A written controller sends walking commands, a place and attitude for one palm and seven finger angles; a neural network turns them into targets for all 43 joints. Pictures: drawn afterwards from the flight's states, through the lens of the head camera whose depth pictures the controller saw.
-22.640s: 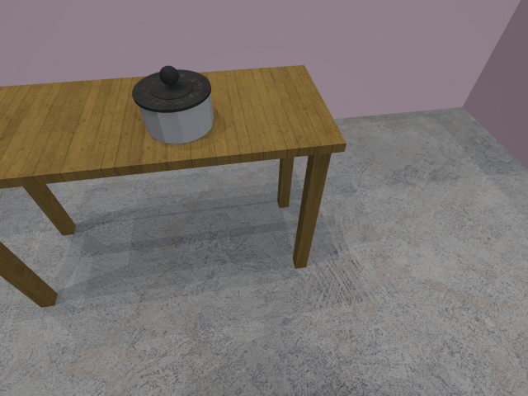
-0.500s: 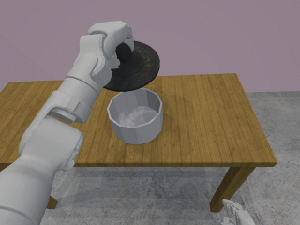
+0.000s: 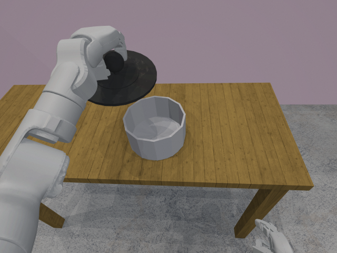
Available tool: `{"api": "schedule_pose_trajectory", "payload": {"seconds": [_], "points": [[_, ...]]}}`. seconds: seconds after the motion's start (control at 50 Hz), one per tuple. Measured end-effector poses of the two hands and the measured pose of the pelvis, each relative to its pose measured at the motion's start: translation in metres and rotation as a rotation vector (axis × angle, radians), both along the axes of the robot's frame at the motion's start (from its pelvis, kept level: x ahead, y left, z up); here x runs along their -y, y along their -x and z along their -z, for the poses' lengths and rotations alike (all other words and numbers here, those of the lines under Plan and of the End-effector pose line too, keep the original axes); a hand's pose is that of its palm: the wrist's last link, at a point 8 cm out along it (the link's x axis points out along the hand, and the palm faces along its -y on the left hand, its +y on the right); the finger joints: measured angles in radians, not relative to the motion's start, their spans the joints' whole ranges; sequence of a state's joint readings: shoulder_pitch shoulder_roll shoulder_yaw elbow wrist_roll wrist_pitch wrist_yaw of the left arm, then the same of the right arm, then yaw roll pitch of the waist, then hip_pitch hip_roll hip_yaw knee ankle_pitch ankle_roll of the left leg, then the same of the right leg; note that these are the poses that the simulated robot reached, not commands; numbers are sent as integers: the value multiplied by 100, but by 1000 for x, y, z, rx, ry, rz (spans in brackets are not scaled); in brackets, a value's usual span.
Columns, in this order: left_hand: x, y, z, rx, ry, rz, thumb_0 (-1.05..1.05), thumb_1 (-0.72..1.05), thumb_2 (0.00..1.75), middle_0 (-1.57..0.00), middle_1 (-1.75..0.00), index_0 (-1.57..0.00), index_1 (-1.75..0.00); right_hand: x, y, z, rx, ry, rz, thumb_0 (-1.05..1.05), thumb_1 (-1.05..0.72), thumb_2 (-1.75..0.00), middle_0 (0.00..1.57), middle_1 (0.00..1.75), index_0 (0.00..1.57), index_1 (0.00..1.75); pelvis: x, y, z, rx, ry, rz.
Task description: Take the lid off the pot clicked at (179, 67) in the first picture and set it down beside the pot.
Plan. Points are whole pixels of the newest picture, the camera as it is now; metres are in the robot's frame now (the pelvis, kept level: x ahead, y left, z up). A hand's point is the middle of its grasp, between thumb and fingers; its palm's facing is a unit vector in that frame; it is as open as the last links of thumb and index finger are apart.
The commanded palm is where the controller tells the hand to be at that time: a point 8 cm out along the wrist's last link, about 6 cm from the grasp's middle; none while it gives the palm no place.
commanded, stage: move the lid sideways beside the pot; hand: left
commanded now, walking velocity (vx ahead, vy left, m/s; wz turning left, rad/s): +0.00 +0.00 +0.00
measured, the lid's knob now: (114, 62) +0.48 +0.14 +0.22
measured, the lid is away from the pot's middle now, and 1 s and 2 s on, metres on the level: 0.08 0.21 0.24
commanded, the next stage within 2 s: lower the lid onto the table in 1.38 s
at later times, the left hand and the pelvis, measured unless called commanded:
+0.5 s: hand (77, 67) +0.45 +0.21 +0.23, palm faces -0.22 -0.01 -0.98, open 8.1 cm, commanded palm +0.43 +0.22 +0.31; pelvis -0.01 +0.01 +0.00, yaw +0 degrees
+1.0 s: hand (46, 68) +0.45 +0.28 +0.23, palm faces -0.23 -0.03 -0.97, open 8.1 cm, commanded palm +0.43 +0.28 +0.31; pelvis +0.00 +0.02 +0.00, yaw +0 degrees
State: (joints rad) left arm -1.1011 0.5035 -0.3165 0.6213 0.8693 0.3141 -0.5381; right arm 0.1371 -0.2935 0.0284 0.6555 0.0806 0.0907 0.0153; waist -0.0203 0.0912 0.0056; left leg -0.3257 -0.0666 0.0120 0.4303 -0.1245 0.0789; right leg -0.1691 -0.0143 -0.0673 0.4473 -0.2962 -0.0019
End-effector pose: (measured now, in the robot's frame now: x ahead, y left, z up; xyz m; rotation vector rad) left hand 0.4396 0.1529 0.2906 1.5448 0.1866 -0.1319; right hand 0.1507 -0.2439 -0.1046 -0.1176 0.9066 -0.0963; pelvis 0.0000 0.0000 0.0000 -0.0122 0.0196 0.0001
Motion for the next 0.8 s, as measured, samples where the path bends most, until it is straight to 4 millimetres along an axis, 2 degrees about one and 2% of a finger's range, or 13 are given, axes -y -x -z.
{"api": "schedule_pose_trajectory", "payload": {"seconds": [0.14, 0.32, 0.6, 0.8], "points": [[-21, 1, -3, -3, 0, -35, 11, 28, 97, -121, -110, -54, -81, -4, 3, -1, -1, -2, 3, 1, -91, -90, 19, 30, 19, 29, -1, 3, 0, -2, 4, 4], [-41, 6, -1, -16, -22, -38, 11, 29, 97, -121, -110, -53, -81, -4, 19, 3, -50, 12, 12, 1, -91, -90, 20, 30, 19, 30, -6, 6, 1, -5, 10, -5], [-71, -5, -1, -27, -12, -76, 10, 28, 97, -121, -110, -53, -81, -4, 48, 7, -118, 35, 56, 1, -91, -90, 20, 30, 20, 30, -14, 8, 1, -23, 17, 2], [-95, -6, 0, -35, -21, -94, 10, 29, 97, -121, -110, -53, -81, -2, 53, 6, -145, 52, 74, 1, -91, -90, 20, 30, 20, 30, -19, 5, 1, -32, 21, 3]]}}
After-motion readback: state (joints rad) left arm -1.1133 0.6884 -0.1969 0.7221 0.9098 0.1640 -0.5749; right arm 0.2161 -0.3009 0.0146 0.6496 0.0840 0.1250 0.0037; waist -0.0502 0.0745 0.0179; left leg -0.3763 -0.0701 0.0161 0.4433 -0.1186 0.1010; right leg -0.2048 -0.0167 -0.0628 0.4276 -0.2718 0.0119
